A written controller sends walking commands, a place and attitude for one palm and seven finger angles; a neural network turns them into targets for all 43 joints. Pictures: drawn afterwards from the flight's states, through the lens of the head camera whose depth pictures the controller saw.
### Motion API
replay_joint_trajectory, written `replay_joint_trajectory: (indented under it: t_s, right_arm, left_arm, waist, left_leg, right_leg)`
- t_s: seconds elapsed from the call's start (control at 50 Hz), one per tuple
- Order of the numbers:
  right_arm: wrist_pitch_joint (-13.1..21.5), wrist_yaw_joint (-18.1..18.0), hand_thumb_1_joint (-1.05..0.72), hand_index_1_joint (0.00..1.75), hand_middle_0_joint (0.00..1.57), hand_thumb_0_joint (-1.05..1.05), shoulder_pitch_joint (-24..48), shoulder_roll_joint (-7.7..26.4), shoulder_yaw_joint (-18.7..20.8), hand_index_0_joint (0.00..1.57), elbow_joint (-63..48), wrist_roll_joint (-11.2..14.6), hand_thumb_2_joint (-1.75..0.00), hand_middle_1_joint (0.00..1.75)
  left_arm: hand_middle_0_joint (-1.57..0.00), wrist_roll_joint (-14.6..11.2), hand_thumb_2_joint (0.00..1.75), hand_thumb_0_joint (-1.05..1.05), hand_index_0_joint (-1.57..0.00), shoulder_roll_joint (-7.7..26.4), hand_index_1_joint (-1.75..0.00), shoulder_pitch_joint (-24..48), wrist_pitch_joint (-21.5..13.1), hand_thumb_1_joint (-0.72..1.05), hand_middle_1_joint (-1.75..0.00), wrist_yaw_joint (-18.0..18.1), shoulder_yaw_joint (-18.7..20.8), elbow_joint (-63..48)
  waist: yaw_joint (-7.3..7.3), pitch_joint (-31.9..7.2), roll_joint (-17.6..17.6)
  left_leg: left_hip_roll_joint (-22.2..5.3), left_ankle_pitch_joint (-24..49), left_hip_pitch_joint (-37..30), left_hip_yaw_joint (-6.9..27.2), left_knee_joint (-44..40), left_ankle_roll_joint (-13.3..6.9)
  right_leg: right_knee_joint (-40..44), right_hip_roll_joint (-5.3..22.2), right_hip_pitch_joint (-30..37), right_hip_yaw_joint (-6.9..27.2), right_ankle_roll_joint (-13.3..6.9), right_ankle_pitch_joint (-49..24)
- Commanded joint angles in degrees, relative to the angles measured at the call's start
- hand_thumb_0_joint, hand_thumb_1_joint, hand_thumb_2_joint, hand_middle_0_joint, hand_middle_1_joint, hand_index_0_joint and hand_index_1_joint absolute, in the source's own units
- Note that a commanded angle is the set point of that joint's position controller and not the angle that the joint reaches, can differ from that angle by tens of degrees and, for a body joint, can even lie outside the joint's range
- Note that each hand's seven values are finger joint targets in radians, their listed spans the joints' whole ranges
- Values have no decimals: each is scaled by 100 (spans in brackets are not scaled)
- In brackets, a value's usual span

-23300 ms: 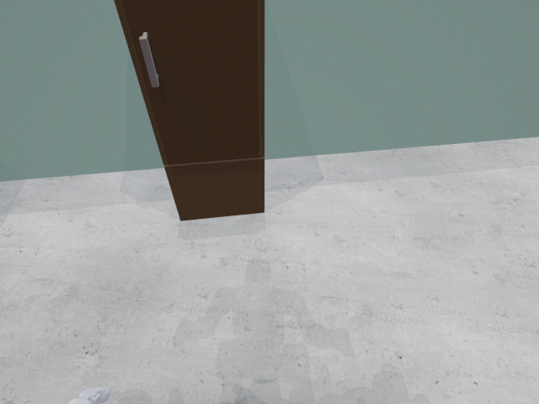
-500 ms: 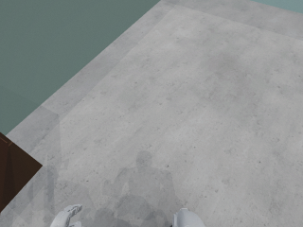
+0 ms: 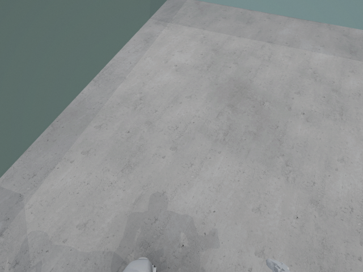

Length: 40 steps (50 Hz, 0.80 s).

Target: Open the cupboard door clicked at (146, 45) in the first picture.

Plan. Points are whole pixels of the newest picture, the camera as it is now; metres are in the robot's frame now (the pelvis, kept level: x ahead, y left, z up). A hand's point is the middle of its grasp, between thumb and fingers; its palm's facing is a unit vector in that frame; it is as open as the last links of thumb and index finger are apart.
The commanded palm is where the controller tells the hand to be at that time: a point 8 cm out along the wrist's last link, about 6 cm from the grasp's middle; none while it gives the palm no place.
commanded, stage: walk to a spot facing it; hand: left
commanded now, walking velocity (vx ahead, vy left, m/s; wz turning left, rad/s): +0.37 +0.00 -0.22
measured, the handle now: out of the picture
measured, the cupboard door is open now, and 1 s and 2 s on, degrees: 46 46 46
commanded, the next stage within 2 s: turn to face it in 0.82 s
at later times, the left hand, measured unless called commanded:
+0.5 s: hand (149, 184) +0.38 +0.13 -0.17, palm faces -0.15 -0.96 -0.22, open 7.3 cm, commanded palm none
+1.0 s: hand (160, 149) +0.51 +0.12 -0.17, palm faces -0.10 -0.98 -0.17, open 7.3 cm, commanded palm none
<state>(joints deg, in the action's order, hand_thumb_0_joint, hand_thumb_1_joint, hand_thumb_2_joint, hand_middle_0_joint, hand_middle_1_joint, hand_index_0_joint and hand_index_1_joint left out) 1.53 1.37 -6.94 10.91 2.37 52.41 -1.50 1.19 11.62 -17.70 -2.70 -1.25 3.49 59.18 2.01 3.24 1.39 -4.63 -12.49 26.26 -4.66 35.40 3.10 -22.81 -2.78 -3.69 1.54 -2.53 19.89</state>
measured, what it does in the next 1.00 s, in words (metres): walks ahead: left foot, then right foot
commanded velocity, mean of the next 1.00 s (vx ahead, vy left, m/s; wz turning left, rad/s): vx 0.31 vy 0.00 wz -0.05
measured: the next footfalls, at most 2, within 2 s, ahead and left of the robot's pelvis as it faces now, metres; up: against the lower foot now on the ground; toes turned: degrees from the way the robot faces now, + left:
left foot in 0.04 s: +0.15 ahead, +0.13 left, +0.00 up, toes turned +5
right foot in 0.44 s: +0.31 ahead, -0.16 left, +0.00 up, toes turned -14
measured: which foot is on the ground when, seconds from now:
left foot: up 0.00-0.02, down 0.04-0.44, up 0.46-0.80, down 0.82-1.00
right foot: down 0.00-0.04, up 0.06-0.42, down 0.44-0.82, up 0.84-1.00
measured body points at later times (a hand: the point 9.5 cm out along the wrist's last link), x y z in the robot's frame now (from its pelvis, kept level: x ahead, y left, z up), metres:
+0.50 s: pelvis +0.23 -0.04 -0.02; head +0.26 -0.06 +0.43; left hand +0.38 +0.18 -0.15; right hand +0.10 -0.27 -0.17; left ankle +0.12 +0.11 -0.69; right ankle +0.27 -0.15 -0.74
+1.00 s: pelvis +0.46 -0.06 +0.00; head +0.49 -0.06 +0.45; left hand +0.52 +0.17 -0.16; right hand +0.49 -0.30 -0.14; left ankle +0.50 +0.05 -0.74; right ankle +0.43 -0.18 -0.67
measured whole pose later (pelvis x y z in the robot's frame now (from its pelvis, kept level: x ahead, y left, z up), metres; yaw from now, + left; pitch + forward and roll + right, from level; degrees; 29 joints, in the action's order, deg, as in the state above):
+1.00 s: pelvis +0.46 -0.06 +0.00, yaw -8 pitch +0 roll +0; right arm 4.4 -1.2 -13.0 9.3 2.2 57.5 -1.9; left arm 1.5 10.7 -13.3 -1.1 -1.1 3.1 61.5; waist 0.5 3.4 1.4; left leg -3.2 -12.5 14.5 -8.3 27.3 -0.6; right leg -59.0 4.7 -25.9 -3.9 0.9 21.0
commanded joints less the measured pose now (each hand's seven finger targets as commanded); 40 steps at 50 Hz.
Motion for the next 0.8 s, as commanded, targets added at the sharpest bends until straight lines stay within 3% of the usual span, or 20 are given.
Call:
replay_joint_trajectory:
  t_s: [0.0,0.02,0.04,0.06,0.1,0.16,0.2,0.3,0.34,0.38,0.4,0.42,0.44,0.46,0.5,0.54,0.68,0.74,0.76,0.78]
  right_arm:
    - [296,-198,-90,30,20,0,-1887,1338,353,20,226,-105,-90,30]
    - [254,-233,-90,30,20,0,-2509,1699,390,20,342,-134,-90,30]
    - [182,-245,-90,30,20,0,-2315,1544,345,20,286,-116,-90,30]
    - [194,-220,-90,30,20,0,-1898,1282,282,20,191,-104,-90,30]
    - [267,-241,-90,30,20,0,-1400,822,150,20,131,-83,-90,30]
    - [366,-264,-90,30,20,0,-1377,746,112,20,264,-47,-90,30]
    - [349,-241,-90,30,20,0,-1404,797,136,20,336,-38,-90,30]
    - [239,-181,-90,30,20,0,-1636,845,161,20,537,-73,-90,30]
    - [198,-181,-90,30,20,0,-1645,899,149,20,598,-87,-90,30]
    - [176,-162,-90,30,20,0,-1576,809,112,20,652,-52,-90,30]
    - [200,-133,-90,30,20,0,-1493,614,54,20,583,27,-90,30]
    - [214,-110,-90,30,20,0,-1439,304,0,20,360,115,-90,30]
    - [195,-108,-90,30,20,0,-1043,592,75,20,282,91,-90,30]
    - [210,-91,-90,30,20,0,-957,567,111,20,307,95,-90,30]
    - [159,-121,-90,30,20,0,-968,451,106,20,439,42,-90,30]
    - [70,-104,-90,30,20,0,-1175,238,67,20,558,7,-90,30]
    - [135,42,-90,30,20,0,-516,35,79,20,258,26,-90,30]
    - [216,-6,-90,30,20,0,-880,262,111,20,378,6,-90,30]
    - [256,-56,-90,30,20,0,-1427,516,170,20,572,-18,-90,30]
    - [278,-117,-90,30,20,0,-2137,1019,302,20,737,-72,-90,30]
  left_arm:
    - [-20,-95,90,0,-20,571,-30,-40,-141,90,-30,49,165,-403]
    - [-20,-114,90,0,-20,381,-30,-90,-184,90,-30,15,60,-505]
    - [-20,-54,90,0,-20,544,-30,251,-183,90,-30,37,88,-577]
    - [-20,5,90,0,-20,531,-30,413,-169,90,-30,26,119,-561]
    - [-20,37,90,0,-20,421,-30,605,-69,90,-30,-54,115,-496]
    - [-20,31,90,0,-20,186,-30,446,86,90,-30,-135,55,-457]
    - [-20,20,90,0,-20,119,-30,543,123,90,-30,-159,18,-474]
    - [-20,38,90,0,-20,152,-30,1159,134,90,-30,-192,25,-607]
    - [-20,40,90,0,-20,245,-30,1094,126,90,-30,-190,54,-551]
    - [-20,54,90,0,-20,549,-30,238,81,90,-30,-143,149,-264]
    - [-20,91,90,0,-20,965,-30,-661,6,90,-30,-87,265,-12]
    - [-20,37,90,0,-20,1649,-30,-1402,-3,90,-30,0,432,173]
    - [-20,-82,90,0,-20,1603,-30,-1199,22,90,-30,58,397,147]
    - [-20,-95,90,0,-20,1407,-30,-658,30,90,-30,79,337,25]
    - [-20,-45,90,0,-20,836,-30,80,-16,90,-30,148,191,-222]
    - [-20,-17,90,0,-20,602,-30,173,-116,90,-30,143,113,-186]
    - [-20,-11,90,0,-20,734,-30,-197,-224,90,-30,83,139,154]
    - [-20,-50,90,0,-20,730,-30,-104,-204,90,-30,96,143,185]
    - [-20,-61,90,0,-20,633,-30,-71,-196,90,-30,88,118,145]
    - [-20,-67,90,0,-20,422,-30,-171,-181,90,-30,70,63,51]
  waist:
    - [-952,-1139,-1170]
    - [-1046,-1512,-2072]
    - [-994,-1021,-1373]
    - [-797,-576,-805]
    - [-516,185,-926]
    - [-270,-93,-924]
    - [-240,-290,-1047]
    - [-366,90,-794]
    - [-267,122,-679]
    - [194,-144,-231]
    - [591,-624,546]
    - [791,-1015,2111]
    - [707,-728,1415]
    - [426,-346,986]
    - [7,-190,772]
    - [-215,-178,526]
    - [-117,-32,396]
    - [-402,-142,287]
    - [-652,-384,-233]
    - [-893,-853,-1194]
  left_leg:
    - [-1228,132,-3578,1753,-1067,-817]
    - [-2476,90,-4120,3194,-1795,-1418]
    - [-2568,-57,-3646,3384,-1954,-1642]
    - [-2293,-572,-2798,2903,-2131,-1503]
    - [-1875,-455,-1733,1982,-2427,-1146]
    - [-1388,1055,-1933,668,-2360,-957]
    - [-1239,1006,-1922,138,-2363,-898]
    - [-1343,92,-1604,-4,-2466,-911]
    - [-1331,38,-1574,-86,-2186,-830]
    - [-967,535,-1148,-450,-890,-590]
    - [-500,433,-202,-894,738,-376]
    - [228,-2260,1067,-825,2653,-180]
    - [-76,-2155,1476,34,3466,-274]
    - [-374,-1531,1587,182,3608,-259]
    - [-611,-1043,999,383,3051,-154]
    - [-568,-871,434,205,2369,-83]
    - [-198,-29,41,-195,199,-87]
    - [57,406,-1014,-431,-683,-196]
    - [-4,462,-1995,-300,-853,-341]
    - [-1010,518,-3244,1154,-966,-827]
  right_leg:
    - [-2401,429,-2225,97,-107,-1576]
    - [-4284,-60,-3088,-323,56,1114]
    - [-5022,288,-3485,101,4,1129]
    - [-5245,479,-3609,108,29,737]
    - [-5137,804,-3540,128,128,-2]
    - [-4079,834,-3225,-102,240,-377]
    - [-3153,850,-2815,-335,243,-577]
    - [-1702,705,-2136,-764,197,-870]
    - [-1337,587,-1627,-903,142,-849]
    - [-827,416,-262,-824,-44,-713]
    - [-411,1185,1086,323,-430,96]
    - [768,2722,1778,2844,-1041,813]
    - [1233,2776,1375,3117,-1146,1099]
    - [1288,2651,798,2619,-1138,1381]
    - [1188,2257,-202,1499,-877,-20]
    - [1183,2043,-655,739,-815,-1118]
    - [1014,1777,-304,220,-693,-1482]
    - [270,1521,-416,-141,-425,-2013]
    - [-687,1284,-837,-427,-257,-2451]
    - [-2124,776,-2037,-719,31,-1594]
